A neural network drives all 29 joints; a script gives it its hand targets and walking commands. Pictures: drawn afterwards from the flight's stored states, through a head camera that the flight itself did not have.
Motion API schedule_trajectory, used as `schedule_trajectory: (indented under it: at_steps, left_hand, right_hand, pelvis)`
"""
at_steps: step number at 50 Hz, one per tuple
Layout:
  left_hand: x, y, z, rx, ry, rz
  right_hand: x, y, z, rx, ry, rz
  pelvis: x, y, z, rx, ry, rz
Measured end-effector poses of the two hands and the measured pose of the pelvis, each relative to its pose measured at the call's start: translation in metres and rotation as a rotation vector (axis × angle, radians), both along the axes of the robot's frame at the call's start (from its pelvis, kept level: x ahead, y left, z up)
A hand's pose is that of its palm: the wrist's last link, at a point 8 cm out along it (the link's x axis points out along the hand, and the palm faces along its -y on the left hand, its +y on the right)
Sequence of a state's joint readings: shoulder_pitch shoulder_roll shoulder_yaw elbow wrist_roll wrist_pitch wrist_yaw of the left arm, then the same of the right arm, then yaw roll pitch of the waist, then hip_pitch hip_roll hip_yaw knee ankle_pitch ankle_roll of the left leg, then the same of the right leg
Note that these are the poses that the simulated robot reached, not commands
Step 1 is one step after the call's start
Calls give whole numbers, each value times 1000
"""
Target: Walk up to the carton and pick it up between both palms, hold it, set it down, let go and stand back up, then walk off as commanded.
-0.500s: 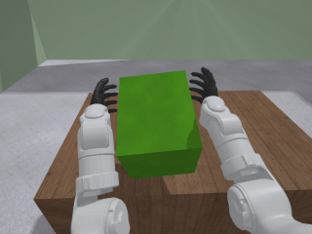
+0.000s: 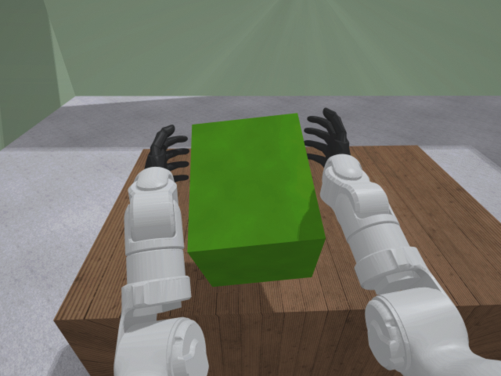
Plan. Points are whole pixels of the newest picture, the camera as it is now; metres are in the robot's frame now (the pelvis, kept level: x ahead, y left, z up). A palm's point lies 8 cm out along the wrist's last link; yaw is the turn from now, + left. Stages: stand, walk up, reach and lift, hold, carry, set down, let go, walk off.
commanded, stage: hold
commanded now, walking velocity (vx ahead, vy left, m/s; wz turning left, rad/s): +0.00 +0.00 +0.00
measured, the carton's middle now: (253, 202) +0.39 +0.00 +0.15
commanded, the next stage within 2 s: none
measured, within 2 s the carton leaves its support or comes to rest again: neither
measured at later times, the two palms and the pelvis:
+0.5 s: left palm (159, 175) +0.35 +0.14 +0.23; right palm (335, 158) +0.37 -0.13 +0.24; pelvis +0.00 +0.00 +0.00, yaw +0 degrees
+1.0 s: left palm (159, 175) +0.35 +0.14 +0.23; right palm (335, 158) +0.37 -0.13 +0.24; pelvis +0.00 +0.00 +0.00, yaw +0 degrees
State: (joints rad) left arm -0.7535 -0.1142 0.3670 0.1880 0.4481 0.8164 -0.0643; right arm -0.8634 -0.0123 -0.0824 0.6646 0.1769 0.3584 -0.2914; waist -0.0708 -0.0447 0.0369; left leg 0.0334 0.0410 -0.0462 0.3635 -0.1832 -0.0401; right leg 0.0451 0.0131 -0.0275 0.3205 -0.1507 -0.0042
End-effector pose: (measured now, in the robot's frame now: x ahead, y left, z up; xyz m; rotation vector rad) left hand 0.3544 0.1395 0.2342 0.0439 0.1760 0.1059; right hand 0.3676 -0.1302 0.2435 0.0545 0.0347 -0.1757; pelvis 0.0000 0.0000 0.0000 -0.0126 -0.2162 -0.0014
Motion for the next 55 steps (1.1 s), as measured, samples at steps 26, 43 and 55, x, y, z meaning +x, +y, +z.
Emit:
schedule_trajectory:
  at_steps: [26,43,55]
  left_hand:
    - [0,0,0,-1,0,-4]
    - [0,-1,0,-1,0,-6]
    - [0,-1,0,-1,1,-8]
  right_hand:
    - [0,0,0,-6,0,-2]
    - [0,-1,0,-11,-1,-4]
    - [0,-1,0,-15,-1,-5]
  pelvis:
    - [0,0,0,0,0,0]
    - [0,0,0,0,0,0]
    - [0,0,0,0,0,0]
